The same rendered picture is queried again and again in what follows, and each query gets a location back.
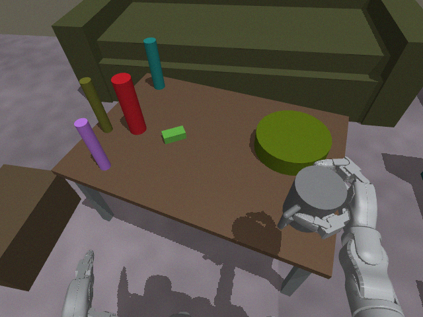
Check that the left robot hand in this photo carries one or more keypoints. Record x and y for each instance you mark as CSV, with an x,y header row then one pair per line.
x,y
79,293

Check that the coffee table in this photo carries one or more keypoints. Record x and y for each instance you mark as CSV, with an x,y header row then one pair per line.
x,y
212,180

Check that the sofa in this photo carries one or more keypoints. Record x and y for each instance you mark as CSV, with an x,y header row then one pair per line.
x,y
356,58

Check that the right robot hand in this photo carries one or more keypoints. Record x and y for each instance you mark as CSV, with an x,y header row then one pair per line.
x,y
359,208

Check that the right robot arm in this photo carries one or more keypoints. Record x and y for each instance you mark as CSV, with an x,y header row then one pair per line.
x,y
368,288

